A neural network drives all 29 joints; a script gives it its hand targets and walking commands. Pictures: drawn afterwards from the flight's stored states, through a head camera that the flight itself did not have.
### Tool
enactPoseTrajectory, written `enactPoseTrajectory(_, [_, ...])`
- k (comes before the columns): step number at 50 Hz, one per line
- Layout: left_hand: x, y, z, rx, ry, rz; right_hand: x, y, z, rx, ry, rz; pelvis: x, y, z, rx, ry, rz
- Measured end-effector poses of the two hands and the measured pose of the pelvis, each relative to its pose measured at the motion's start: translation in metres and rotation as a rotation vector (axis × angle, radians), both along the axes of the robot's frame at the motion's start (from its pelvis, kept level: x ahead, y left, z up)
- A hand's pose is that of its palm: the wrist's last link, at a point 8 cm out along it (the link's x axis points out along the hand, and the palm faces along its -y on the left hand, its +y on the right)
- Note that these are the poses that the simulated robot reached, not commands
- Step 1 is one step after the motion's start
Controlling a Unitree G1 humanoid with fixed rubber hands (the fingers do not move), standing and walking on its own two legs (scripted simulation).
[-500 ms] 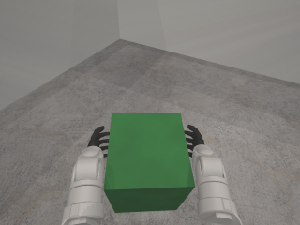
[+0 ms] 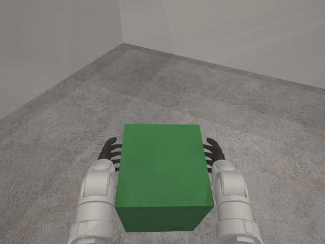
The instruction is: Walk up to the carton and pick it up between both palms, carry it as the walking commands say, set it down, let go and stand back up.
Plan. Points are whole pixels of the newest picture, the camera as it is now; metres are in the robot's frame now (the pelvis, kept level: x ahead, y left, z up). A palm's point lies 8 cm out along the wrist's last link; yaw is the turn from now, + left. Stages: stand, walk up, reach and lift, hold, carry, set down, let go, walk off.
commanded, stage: reach and lift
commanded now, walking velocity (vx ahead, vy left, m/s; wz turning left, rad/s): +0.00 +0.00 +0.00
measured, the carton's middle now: (161, 180) +0.30 +0.00 -0.02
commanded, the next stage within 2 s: hold in 0.76 s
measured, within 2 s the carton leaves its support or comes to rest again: neither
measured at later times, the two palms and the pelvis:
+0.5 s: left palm (103, 171) +0.28 +0.14 +0.05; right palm (218, 169) +0.29 -0.15 +0.05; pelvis -0.01 +0.00 +0.00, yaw +0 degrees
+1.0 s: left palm (102, 173) +0.28 +0.15 +0.05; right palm (218, 172) +0.28 -0.14 +0.05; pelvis -0.01 +0.00 +0.00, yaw +0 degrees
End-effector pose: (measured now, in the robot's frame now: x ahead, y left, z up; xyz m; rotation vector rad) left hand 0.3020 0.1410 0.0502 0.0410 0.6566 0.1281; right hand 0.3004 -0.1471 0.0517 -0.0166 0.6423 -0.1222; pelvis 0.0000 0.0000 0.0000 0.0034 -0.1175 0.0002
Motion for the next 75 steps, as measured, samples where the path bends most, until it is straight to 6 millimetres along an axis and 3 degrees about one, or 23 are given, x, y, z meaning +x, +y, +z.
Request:
enactPoseTrajectory(32, [-0.022,0.002,-0.001,0.010,0.003,-0.007,-0.018,0.002,0.002,-0.023,0.003,0.020,-0.010,-0.001,-0.002,-0.002,-0.023,0.004])
enactPoseTrajectory(75, [-0.025,0.004,-0.003,0.014,0.008,-0.009,-0.021,0.004,0.001,-0.032,0.008,0.028,-0.009,0.001,-0.002,-0.002,-0.026,0.005])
